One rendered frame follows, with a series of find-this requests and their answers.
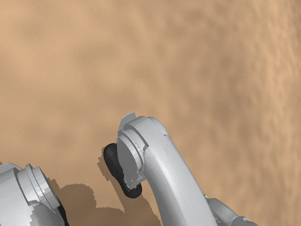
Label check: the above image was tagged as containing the left robot foot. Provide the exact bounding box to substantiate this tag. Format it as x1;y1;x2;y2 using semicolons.
57;199;69;226

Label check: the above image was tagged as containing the right robot arm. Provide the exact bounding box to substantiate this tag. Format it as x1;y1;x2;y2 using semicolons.
231;216;258;226

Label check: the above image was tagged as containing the right robot hand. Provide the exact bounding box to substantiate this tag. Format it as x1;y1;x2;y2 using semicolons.
204;194;239;226

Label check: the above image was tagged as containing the right robot foot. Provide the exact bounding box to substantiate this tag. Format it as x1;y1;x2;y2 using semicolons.
103;143;142;198

